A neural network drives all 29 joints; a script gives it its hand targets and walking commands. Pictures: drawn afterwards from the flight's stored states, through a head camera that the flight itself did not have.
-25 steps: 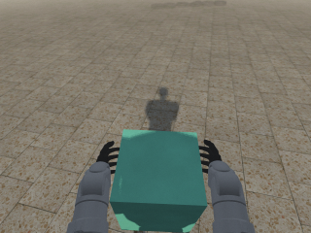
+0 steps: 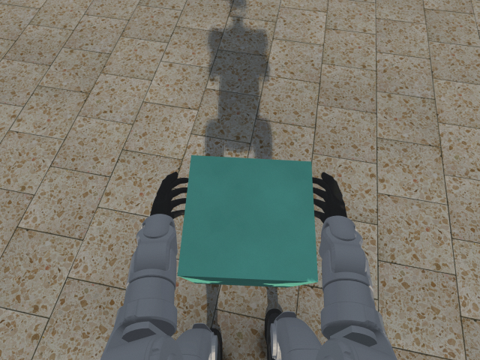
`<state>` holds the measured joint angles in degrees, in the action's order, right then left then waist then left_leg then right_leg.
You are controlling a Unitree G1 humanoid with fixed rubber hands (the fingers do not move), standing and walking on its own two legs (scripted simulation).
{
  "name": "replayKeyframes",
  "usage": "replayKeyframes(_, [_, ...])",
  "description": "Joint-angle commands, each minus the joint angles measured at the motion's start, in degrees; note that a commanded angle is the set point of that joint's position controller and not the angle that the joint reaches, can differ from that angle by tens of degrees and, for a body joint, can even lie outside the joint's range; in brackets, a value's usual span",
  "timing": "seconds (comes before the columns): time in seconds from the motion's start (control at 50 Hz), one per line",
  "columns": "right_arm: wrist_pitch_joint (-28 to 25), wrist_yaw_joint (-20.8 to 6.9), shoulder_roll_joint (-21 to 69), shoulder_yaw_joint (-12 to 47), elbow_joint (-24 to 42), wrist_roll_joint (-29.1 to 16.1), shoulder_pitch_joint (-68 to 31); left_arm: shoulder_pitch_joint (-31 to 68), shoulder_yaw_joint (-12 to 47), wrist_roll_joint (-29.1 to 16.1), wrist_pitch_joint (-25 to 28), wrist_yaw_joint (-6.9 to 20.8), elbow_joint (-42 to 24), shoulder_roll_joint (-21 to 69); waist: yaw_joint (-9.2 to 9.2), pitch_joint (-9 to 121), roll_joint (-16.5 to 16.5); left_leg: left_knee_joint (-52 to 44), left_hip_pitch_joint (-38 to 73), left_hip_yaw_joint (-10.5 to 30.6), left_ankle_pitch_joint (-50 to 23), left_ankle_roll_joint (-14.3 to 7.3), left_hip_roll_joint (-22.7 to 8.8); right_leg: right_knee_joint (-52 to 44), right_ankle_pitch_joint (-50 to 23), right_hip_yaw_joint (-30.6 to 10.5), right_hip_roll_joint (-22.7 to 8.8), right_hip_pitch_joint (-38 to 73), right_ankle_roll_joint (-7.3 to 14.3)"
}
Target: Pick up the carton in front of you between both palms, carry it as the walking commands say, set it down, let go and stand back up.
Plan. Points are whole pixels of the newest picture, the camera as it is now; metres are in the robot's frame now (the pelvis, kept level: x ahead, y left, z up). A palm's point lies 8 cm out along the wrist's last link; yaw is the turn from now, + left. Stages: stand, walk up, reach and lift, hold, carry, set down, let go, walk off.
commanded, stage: set down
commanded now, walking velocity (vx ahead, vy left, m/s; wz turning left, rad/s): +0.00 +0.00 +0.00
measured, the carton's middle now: (245, 230) +0.35 -0.01 -0.13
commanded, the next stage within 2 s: none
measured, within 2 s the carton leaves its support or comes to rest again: neither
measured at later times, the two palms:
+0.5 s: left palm (178, 218) +0.40 +0.14 -0.20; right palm (307, 220) +0.39 -0.15 -0.20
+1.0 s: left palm (192, 221) +0.44 +0.14 -0.37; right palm (295, 234) +0.40 -0.15 -0.37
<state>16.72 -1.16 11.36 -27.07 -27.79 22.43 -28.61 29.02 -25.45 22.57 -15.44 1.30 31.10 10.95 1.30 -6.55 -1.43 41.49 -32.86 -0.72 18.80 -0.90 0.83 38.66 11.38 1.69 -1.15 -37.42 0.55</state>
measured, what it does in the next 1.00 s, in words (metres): lowers itself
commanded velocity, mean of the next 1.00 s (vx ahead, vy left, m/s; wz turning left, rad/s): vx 0.00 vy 0.00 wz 0.00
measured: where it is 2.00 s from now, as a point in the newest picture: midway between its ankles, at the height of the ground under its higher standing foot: outside the picture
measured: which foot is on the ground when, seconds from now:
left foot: down 0.00-1.00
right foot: down 0.00-1.00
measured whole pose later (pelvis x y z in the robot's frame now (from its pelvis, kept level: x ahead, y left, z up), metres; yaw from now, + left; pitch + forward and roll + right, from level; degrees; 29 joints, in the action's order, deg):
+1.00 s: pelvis -0.06 +0.00 -0.26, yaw +3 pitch +48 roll -1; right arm 14.6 7.8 7.4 -30.6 -30.0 10.4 -52.5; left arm 62.8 -16.7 9.3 -14.1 -0.2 47.4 -6.9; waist 3.8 7.5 -1.5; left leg 103.7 -118.7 1.4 32.7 0.2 3.7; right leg 98.2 23.8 -1.5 0.6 -122.2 -2.1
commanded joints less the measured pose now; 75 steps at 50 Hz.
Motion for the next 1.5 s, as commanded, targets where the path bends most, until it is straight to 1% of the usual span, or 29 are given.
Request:
replayKeyframes(0.0, [-7.33,-8.76,39.77,28.46,-4.88,-8.83,-23.94,25.71,27.75,-9.47,7.9,8.9,2.3,39.41,0.09,36.61,0.4,0.62,-8.4,4.45,-17.12,0.55,6.66,7.37,-21.97,-5.58,6.82,18.65,0.11])
replayKeyframes(0.04, [-9.93,-8.34,41.36,32.57,-3.88,-10.42,-25.87,28.27,32.38,-11.68,10.45,8.22,1.44,41.39,0.62,46.54,0.33,4.73,-10.86,4.61,-20.47,1.18,6.93,11.88,-25.5,-5.29,7.12,16.72,0.02])
replayKeyframes(0.08, [-11.56,-7.76,41.64,35.9,-1.54,-12.21,-27.49,29.58,36.29,-13.62,12.02,7.13,-0.11,42.11,1.03,56.19,0.68,8.69,-11.51,4.91,-24.91,1.68,6.93,15.97,-28.04,-4.7,7.64,13.03,-0.38])
replayKeyframes(0.1, [-11.88,-7.69,41.38,37.15,-0.54,-12.97,-28.48,30.16,37.53,-14.33,12.26,6.55,-0.67,42.22,0.96,59.95,0.9,10.47,-11.09,5.05,-26.9,1.92,6.81,17.7,-27.7,-4.2,8.0,9.82,-0.68])
replayKeyframes(0.12, [-11.94,-7.62,41.03,38.16,0.28,-13.62,-29.4,30.71,38.37,-14.83,12.3,5.86,-1.4,42.36,0.79,63.19,1.08,12.07,-11.65,5.02,-26.71,2.18,6.88,18.97,-26.38,-4.09,8.22,7.71,-0.75])
replayKeyframes(0.16, [-11.17,-8.05,40.69,38.86,1.09,-14.28,-30.8,31.58,39.03,-15.36,11.31,5.18,-1.05,42.59,1.08,64.41,1.67,14.32,-11.21,5.21,-25.99,2.35,6.83,21.14,-21.8,-2.69,9.08,-1.32,-1.54])
replayKeyframes(0.18, [-10.5,-8.41,40.63,38.69,0.92,-14.23,-31.96,32.91,39.02,-15.43,10.55,4.96,-1.02,43.04,0.84,65.05,0.79,14.77,-11.96,4.89,-21.77,2.53,6.97,22.25,-17.0,-1.85,9.41,-4.66,-1.6])
replayKeyframes(0.2, [-9.52,-8.86,41.59,37.74,-0.22,-14.03,-32.17,34.21,38.78,-15.37,9.53,5.09,-0.41,43.41,1.41,62.92,0.7,15.47,-14.0,4.86,-17.98,2.66,7.06,22.74,-12.89,-1.45,9.62,-8.76,-1.56])
replayKeyframes(0.24, [-7.36,-9.57,43.12,35.61,-2.57,-13.12,-33.36,36.86,38.04,-15.29,7.31,6.16,0.77,44.63,1.87,60.35,-0.62,16.52,-20.17,4.15,-9.54,2.65,7.54,24.23,-6.52,-0.99,9.79,-12.32,-1.26])
replayKeyframes(0.26, [-6.23,-9.89,44.01,34.0,-4.09,-12.36,-33.71,38.33,37.42,-15.09,6.18,6.97,1.85,45.1,2.49,58.36,-1.14,16.96,-23.52,3.92,-5.84,2.53,7.71,24.87,-3.79,-0.71,9.86,-14.42,-1.14])
replayKeyframes(0.3, [-4.14,-10.43,45.49,31.35,-6.2,-11.29,-35.23,40.63,35.79,-14.68,4.22,8.59,3.59,45.68,3.03,56.58,-2.02,18.38,-28.53,3.33,-1.37,2.29,8.0,26.26,-0.49,-0.29,9.93,-17.57,-0.95])
replayKeyframes(0.34, [-2.53,-10.71,46.52,29.47,-7.85,-10.72,-37.06,42.5,34.15,-14.31,2.83,9.85,5.33,45.8,3.27,56.67,-2.62,20.37,-32.66,2.8,0.29,2.05,8.28,27.92,0.53,-0.2,9.81,-19.98,-0.95])
replayKeyframes(0.38, [-1.58,-10.69,47.37,28.37,-8.88,-10.62,-38.82,44.08,32.55,-13.89,2.09,10.57,6.87,45.32,3.09,57.71,-2.71,22.63,-36.3,2.31,0.33,1.88,8.54,29.76,0.2,-0.33,9.67,-21.77,-1.15])
replayKeyframes(0.44, [-1.07,-10.14,48.37,27.94,-9.39,-11.05,-41.45,46.11,30.74,-13.47,1.88,11.11,8.59,44.03,2.51,59.86,-1.89,26.15,-41.86,1.6,-0.25,1.55,8.99,32.63,-1.31,-0.59,9.58,-23.45,-1.71])
replayKeyframes(0.56, [-1.77,-7.64,48.67,29.45,-7.85,-13.22,-46.12,49.51,29.8,-14.25,2.93,11.43,10.63,41.05,1.51,65.93,0.39,33.36,-51.27,0.26,-0.61,1.07,9.63,38.59,-3.78,-0.78,9.82,-26.07,-3.03])
replayKeyframes(0.62, [-2.18,-6.14,48.23,30.67,-6.5,-14.5,-48.1,51.36,30.56,-15.53,3.38,11.5,10.95,39.86,1.52,69.04,1.02,36.79,-54.75,-0.2,-0.42,1.03,9.79,41.6,-4.3,-0.51,10.01,-27.6,-3.56])
replayKeyframes(0.68, [-2.37,-4.94,47.41,31.5,-5.23,-15.58,-50.22,53.56,31.57,-16.91,3.47,11.64,10.9,38.88,1.89,71.45,0.98,39.92,-57.44,-0.49,0.07,1.09,9.85,44.42,-4.09,-0.15,10.15,-29.52,-3.86])
replayKeyframes(0.74, [-2.44,-3.85,46.69,32.06,-4.31,-16.49,-52.41,55.72,32.75,-18.25,3.38,11.61,11.05,38.09,2.31,73.09,0.38,42.65,-59.48,-0.77,0.55,1.19,9.87,47.03,-3.69,0.28,10.14,-31.37,-3.99])
replayKeyframes(0.82, [-2.49,-3.05,45.39,31.79,-3.69,-17.3,-55.62,58.58,33.44,-19.23,3.13,11.45,11.56,36.92,2.87,73.92,-0.77,45.86,-61.58,-0.99,1.07,1.27,9.79,50.4,-3.0,0.9,10.06,-34.51,-4.07])
replayKeyframes(1.04, [-3.05,-3.32,40.62,27.17,-4.79,-17.61,-64.15,65.26,32.07,-19.12,2.84,10.42,16.33,33.18,4.24,71.78,-3.38,53.06,-66.14,-0.72,1.87,0.9,9.03,59.08,-0.56,3.09,9.2,-46.31,-4.34])
replayKeyframes(1.14, [-3.7,-3.85,37.64,25.1,-5.23,-18.21,-67.53,68.67,32.68,-19.93,3.14,9.68,18.12,31.03,5.38,70.99,-4.67,56.19,-66.23,-0.1,1.25,0.91,8.46,63.13,-0.14,4.28,8.37,-51.08,-4.42])
replayKeyframes(1.28, [-4.89,-4.21,33.16,23.48,-5.72,-20.27,-72.22,73.94,34.96,-21.81,3.9,8.43,20.02,28.08,7.24,70.15,-6.95,60.8,-64.95,0.73,-0.56,1.09,7.56,68.46,-0.86,5.35,7.12,-55.51,-4.52])
replayKeyframes(1.3, [-4.78,-4.24,34.13,22.88,-7.93,-20.34,-69.05,75.32,35.24,-22.11,4.3,8.21,19.15,27.36,7.03,69.42,-7.44,61.21,-65.61,0.28,0.26,1.22,7.61,68.75,-0.61,5.26,7.23,-55.0,-4.43])
replayKeyframes(1.32, [-4.75,-4.46,34.88,21.43,-10.1,-20.4,-67.73,76.65,35.31,-22.17,4.63,8.14,19.31,26.46,7.19,67.77,-8.25,61.64,-66.6,0.45,0.14,1.13,7.38,69.5,-1.15,5.15,7.19,-56.06,-4.38])
replayKeyframes(1.36, [-4.44,-5.24,35.56,18.17,-14.58,-19.98,-65.77,76.62,34.72,-21.28,4.93,8.11,21.04,24.6,6.89,63.56,-10.11,62.42,-67.44,1.0,-0.63,0.98,6.88,70.88,-1.24,4.84,7.19,-59.71,-4.38])
replayKeyframes(1.38, [-4.29,-5.66,35.62,17.04,-15.82,-19.87,-65.09,76.43,34.65,-20.95,5.04,8.08,21.36,24.0,6.69,62.47,-10.74,62.78,-67.32,1.12,-1.16,0.95,6.7,71.39,-1.19,4.8,7.24,-60.99,-4.36])
replayKeyframes(1.42, [-4.28,-6.38,35.95,15.99,-16.88,-20.21,-64.32,76.35,35.12,-20.93,5.41,7.94,20.9,23.61,6.32,62.21,-11.79,63.49,-66.51,1.23,-3.14,0.95,6.37,72.32,-2.06,4.77,7.24,-62.34,-4.35])
replayKeyframes(1.48, [-4.7,-6.89,37.03,16.14,-16.9,-21.63,-64.13,77.59,37.2,-22.24,6.25,7.44,18.46,24.51,6.02,64.63,-13.07,64.6,-63.83,1.57,-8.01,1.09,6.0,73.48,-5.07,4.8,7.15,-62.97,-4.39])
